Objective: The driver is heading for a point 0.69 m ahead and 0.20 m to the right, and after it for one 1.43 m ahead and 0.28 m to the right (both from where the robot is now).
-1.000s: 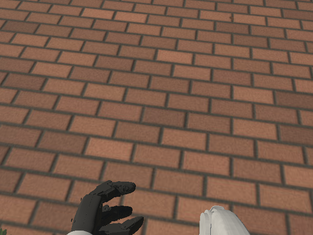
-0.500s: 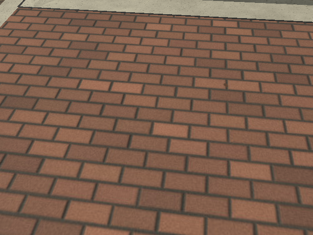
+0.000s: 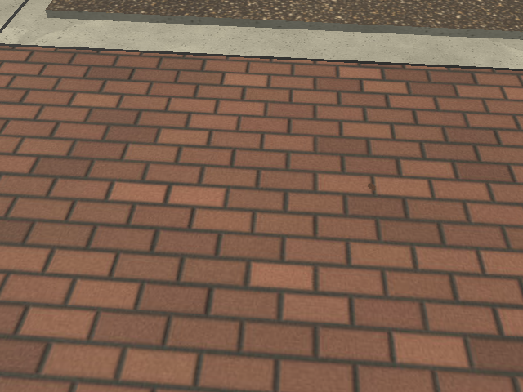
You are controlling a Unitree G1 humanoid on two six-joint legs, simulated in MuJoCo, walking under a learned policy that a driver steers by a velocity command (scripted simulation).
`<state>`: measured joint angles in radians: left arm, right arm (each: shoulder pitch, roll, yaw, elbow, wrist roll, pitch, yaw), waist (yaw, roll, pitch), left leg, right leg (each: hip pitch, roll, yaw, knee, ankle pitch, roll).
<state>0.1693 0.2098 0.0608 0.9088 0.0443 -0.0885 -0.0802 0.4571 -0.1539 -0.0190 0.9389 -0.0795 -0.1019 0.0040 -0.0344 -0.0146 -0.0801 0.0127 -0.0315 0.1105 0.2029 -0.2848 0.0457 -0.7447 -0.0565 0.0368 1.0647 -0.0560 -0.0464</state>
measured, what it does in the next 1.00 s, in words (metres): walks ahead, turning right: right foot, then left foot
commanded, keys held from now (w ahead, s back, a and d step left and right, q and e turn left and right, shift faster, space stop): w+e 0.92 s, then q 0.08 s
